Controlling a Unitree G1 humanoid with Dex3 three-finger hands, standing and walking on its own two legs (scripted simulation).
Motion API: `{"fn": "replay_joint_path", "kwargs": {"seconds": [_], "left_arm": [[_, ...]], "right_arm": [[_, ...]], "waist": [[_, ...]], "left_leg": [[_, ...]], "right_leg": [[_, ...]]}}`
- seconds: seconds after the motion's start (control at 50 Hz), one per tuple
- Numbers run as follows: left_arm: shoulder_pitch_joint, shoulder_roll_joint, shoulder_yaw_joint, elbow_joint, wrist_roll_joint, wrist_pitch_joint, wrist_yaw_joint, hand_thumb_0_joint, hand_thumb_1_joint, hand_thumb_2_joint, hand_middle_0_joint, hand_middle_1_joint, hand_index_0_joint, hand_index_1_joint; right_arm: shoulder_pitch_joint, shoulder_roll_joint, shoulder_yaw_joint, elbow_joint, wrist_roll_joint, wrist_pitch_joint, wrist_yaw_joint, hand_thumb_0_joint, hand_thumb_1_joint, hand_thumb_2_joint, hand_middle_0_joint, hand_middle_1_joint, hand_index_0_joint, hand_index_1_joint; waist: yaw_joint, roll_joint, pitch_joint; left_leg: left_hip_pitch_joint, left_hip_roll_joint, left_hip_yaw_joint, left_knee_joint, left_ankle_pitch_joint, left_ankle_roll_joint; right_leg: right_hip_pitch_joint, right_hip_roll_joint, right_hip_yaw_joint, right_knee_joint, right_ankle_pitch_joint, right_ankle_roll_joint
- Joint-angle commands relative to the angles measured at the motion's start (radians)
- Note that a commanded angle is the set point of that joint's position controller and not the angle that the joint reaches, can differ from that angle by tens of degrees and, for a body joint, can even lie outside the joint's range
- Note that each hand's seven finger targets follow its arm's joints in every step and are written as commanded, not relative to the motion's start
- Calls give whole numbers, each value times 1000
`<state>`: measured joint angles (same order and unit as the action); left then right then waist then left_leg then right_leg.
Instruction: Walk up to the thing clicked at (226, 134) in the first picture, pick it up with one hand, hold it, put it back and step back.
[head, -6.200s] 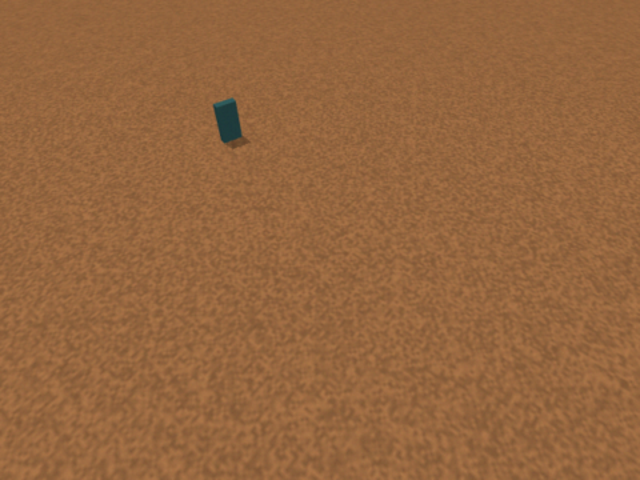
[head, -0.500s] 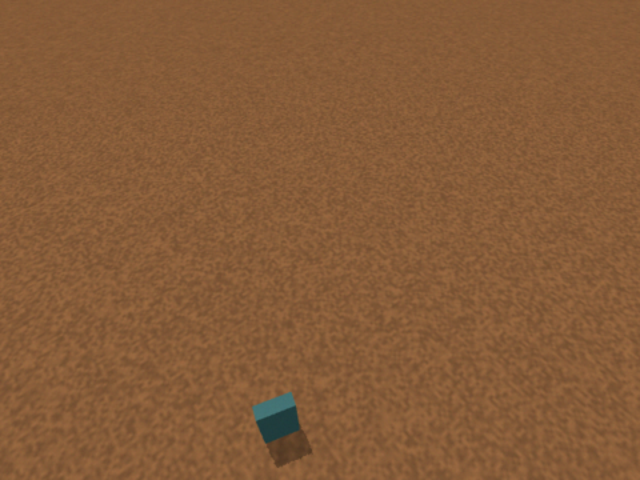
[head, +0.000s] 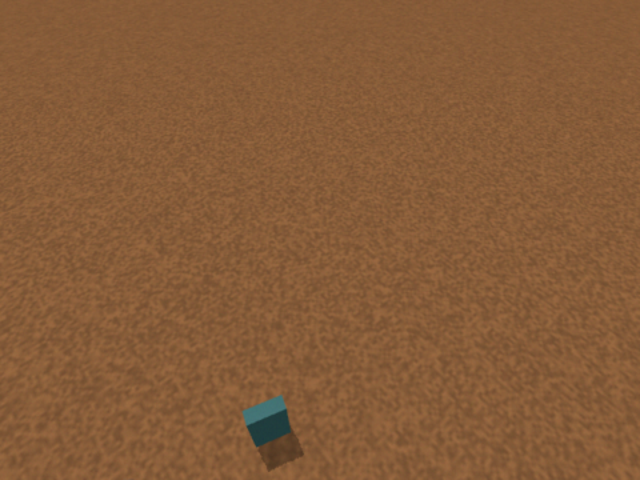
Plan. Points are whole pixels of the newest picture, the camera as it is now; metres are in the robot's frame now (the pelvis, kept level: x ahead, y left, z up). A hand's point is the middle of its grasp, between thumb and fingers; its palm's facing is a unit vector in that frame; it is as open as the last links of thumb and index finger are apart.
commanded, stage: walk up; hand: left
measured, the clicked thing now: (268, 422) +0.38 +0.17 -0.68
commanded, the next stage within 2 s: stand in 0.38 s
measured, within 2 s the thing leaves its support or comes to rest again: neither
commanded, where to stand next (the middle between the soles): +0.05 -0.01 m, yaw +0 degrees
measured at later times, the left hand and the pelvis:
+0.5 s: hand out of the picture +0.08 +0.25 -0.15, palm faces -0.01 -0.94 -0.33, open 7.3 cm; pelvis +0.00 +0.00 +0.00, yaw +0 degrees
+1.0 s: hand out of the picture +0.05 +0.25 -0.15, palm faces -0.03 -0.94 -0.35, open 7.3 cm; pelvis -0.02 -0.01 +0.00, yaw +0 degrees
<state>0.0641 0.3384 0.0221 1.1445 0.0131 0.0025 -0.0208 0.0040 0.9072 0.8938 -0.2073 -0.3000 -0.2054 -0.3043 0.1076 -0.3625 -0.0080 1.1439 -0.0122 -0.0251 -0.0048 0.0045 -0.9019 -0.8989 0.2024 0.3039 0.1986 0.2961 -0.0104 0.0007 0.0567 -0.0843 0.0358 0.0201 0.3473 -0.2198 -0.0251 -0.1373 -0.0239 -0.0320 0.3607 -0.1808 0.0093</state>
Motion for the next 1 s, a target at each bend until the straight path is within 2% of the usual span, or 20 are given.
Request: {"fn": "replay_joint_path", "kwargs": {"seconds": [0.0,0.14,0.34,0.36,0.38,0.42,0.58,0.72,0.8,0.88,0.98], "left_arm": [[-45,214,37,-68,-8,-20,19,0,900,900,-200,-300,-200,-300],[-49,217,41,-68,-5,-19,17,0,900,900,-200,-300,-200,-300],[-39,213,40,-74,-3,-19,16,0,900,900,-200,-300,-200,-300],[-44,218,32,-74,-10,-26,21,0,900,900,-200,-300,-200,-300],[-40,218,32,-72,-13,-28,24,0,900,900,-200,-300,-200,-300],[-31,216,29,-69,-14,-31,26,0,900,900,-200,-300,-200,-300],[-27,219,17,-57,-10,-31,27,0,900,900,-200,-300,-200,-300],[-25,229,16,-55,-7,-32,26,0,900,900,-200,-300,-200,-300],[-20,227,13,-56,-7,-34,26,0,900,900,-200,-300,-200,-300],[-23,233,15,-60,-7,-31,25,0,900,900,-200,-300,-200,-300],[-16,242,15,-65,-6,-32,25,0,900,900,-200,-300,-200,-300]], "right_arm": [[-45,-215,-35,-62,0,-20,-12,0,-900,-900,200,300,200,300],[-44,-208,-34,-65,0,-19,-11,0,-900,-900,200,300,200,300],[-40,-206,-34,-68,-2,-21,-10,0,-900,-900,200,300,200,300],[-75,-202,-31,-71,3,-15,-10,0,-900,-900,200,300,200,300],[-68,-200,-32,-74,6,-13,-9,0,-900,-900,200,300,200,300],[-63,-205,-32,-70,6,-12,-8,0,-900,-900,200,300,200,300],[-69,-198,-26,-56,6,-2,-2,0,-900,-900,200,300,200,300],[-59,-201,-29,-51,2,-1,3,0,-900,-900,200,300,200,300],[-54,-202,-30,-50,0,-2,4,0,-900,-900,200,300,200,300],[-42,-194,-29,-49,-1,-1,5,0,-900,-900,200,300,200,300],[-32,-197,-33,-53,-3,-2,7,0,-900,-900,200,300,200,300]], "waist": [[11,-2,-97],[11,-17,-73],[11,-11,-72],[15,9,-54],[11,3,-83],[11,5,-101],[10,0,-97],[8,-3,-81],[9,-2,-71],[8,-11,-47],[9,-11,-69]], "left_leg": [[-15,87,-66,-45,200,47],[-31,81,-68,-56,151,48],[-32,83,-73,-71,142,48],[-23,107,-83,-76,234,35],[-2,111,-83,-71,276,34],[11,112,-80,-70,301,32],[4,105,-76,-95,165,32],[-15,103,-82,-102,100,35],[-22,102,-85,-102,90,36],[-40,95,-85,-103,42,34],[-32,98,-87,-101,56,36]], "right_leg": [[52,-95,85,-45,159,-32],[41,-90,90,-55,108,-30],[47,-91,91,-56,122,-30],[31,-110,98,-59,203,-29],[53,-112,94,-51,239,-31],[66,-111,87,-49,267,-29],[53,-110,91,-88,143,-20],[30,-114,104,-104,75,-23],[21,-112,104,-107,62,-24],[-5,-109,109,-115,-15,-24],[2,-113,115,-109,-8,-30]]}}
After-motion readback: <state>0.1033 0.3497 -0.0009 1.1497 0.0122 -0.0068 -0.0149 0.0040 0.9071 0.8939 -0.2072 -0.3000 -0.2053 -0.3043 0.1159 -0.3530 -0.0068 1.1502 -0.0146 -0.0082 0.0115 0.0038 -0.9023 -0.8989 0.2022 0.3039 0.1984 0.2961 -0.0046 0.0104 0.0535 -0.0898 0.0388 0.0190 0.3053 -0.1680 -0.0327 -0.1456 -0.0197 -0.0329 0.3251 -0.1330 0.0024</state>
